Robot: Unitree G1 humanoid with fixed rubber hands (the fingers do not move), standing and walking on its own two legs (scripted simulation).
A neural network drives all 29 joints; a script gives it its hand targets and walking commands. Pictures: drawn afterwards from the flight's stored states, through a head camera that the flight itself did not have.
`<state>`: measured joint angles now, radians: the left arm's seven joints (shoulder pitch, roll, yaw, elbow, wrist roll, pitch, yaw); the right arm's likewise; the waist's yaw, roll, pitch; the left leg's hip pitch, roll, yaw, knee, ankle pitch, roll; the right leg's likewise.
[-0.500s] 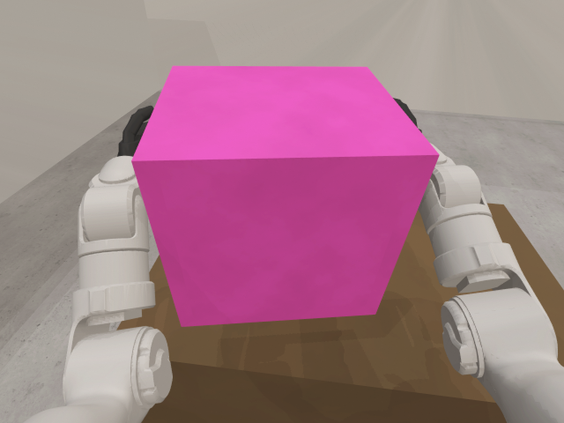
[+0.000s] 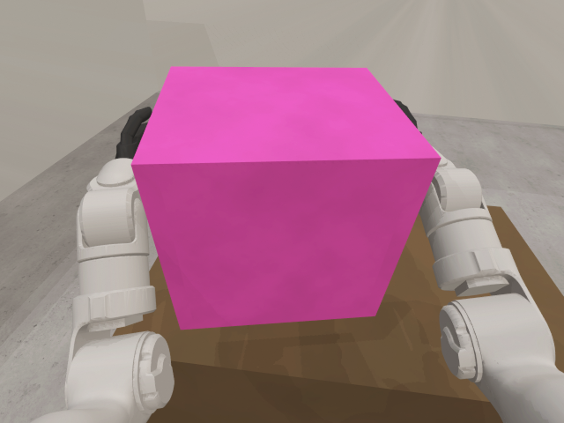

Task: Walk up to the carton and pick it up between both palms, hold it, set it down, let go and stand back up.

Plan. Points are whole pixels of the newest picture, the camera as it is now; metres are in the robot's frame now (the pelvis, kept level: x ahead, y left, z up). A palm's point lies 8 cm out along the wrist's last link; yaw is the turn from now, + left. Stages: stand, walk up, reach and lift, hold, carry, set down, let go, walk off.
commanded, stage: hold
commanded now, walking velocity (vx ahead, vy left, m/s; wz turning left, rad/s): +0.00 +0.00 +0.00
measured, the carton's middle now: (276, 195) +0.34 +0.00 +0.22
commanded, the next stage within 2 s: none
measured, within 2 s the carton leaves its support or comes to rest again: neither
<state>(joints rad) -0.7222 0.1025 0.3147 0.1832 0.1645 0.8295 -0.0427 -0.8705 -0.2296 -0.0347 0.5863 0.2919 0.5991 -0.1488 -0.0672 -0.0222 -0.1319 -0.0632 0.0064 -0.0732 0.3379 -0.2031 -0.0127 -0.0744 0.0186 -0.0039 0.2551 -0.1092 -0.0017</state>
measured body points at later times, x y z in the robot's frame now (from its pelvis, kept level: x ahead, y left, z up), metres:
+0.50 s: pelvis +0.00 +0.00 +0.00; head -0.08 +0.01 +0.44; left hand +0.37 +0.18 +0.26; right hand +0.38 -0.18 +0.27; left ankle -0.01 +0.13 -0.75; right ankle +0.02 -0.12 -0.75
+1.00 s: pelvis +0.00 +0.00 +0.00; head -0.08 +0.02 +0.44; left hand +0.37 +0.19 +0.25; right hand +0.38 -0.17 +0.27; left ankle -0.01 +0.13 -0.75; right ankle +0.02 -0.12 -0.75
